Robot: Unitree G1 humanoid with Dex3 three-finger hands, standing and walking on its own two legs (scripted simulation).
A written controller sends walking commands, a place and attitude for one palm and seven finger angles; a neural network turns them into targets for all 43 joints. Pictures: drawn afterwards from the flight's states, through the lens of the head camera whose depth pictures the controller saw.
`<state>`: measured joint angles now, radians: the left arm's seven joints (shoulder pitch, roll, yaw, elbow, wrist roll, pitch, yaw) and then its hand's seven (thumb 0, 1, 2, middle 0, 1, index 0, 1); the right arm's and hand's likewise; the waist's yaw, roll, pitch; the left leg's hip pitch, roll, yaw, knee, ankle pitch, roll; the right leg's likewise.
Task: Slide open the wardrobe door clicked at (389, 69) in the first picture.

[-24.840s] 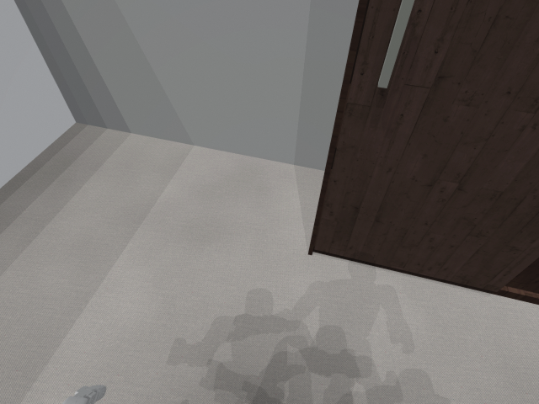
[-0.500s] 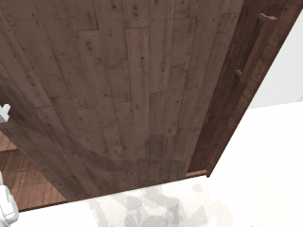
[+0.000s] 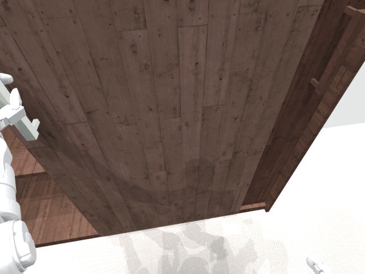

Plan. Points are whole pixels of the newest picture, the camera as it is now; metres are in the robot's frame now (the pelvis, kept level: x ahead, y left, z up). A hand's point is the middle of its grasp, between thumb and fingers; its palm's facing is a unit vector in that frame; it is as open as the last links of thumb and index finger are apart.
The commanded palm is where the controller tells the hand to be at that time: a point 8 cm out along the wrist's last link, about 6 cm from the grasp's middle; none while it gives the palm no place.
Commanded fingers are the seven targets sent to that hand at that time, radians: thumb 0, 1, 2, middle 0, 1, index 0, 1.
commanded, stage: stop walking and hold the door there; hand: left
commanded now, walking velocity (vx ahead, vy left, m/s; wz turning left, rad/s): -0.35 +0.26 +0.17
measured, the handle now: (9, 96) +0.42 +0.37 +0.20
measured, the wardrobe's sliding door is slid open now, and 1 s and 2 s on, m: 0.54 0.54 0.54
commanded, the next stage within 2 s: loosen the grip on the handle in 1.28 s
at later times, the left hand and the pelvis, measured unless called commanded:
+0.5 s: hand (14, 110) +0.39 +0.35 +0.19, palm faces +0.36 -0.90 -0.24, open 5.8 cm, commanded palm +0.35 +0.38 +0.18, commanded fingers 0.00 0.90 0.90 -0.45 -1.40 -0.45 -1.40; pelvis -0.05 +0.10 +0.00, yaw +3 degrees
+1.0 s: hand (14, 111) +0.38 +0.34 +0.19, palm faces +0.27 -0.96 -0.12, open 5.8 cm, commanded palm +0.35 +0.38 +0.18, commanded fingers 0.00 0.90 0.90 -0.45 -1.40 -0.45 -1.40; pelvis -0.05 +0.13 +0.00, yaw +6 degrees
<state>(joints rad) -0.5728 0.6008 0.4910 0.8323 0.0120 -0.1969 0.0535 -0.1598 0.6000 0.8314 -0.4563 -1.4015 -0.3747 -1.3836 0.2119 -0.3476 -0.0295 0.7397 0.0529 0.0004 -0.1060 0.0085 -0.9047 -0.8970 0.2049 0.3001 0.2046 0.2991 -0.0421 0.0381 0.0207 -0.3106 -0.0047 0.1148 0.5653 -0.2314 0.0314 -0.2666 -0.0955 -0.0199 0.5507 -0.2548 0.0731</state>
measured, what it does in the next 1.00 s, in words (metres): steps to the left: right foot, then left foot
